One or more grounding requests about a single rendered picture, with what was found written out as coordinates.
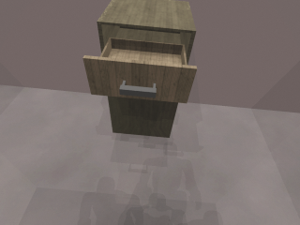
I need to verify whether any drawer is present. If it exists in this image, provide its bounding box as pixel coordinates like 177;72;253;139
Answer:
82;37;197;104

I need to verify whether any handle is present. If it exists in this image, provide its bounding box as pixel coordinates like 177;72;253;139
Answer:
119;81;157;98

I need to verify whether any cabinet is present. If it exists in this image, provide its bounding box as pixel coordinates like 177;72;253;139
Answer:
97;0;196;138

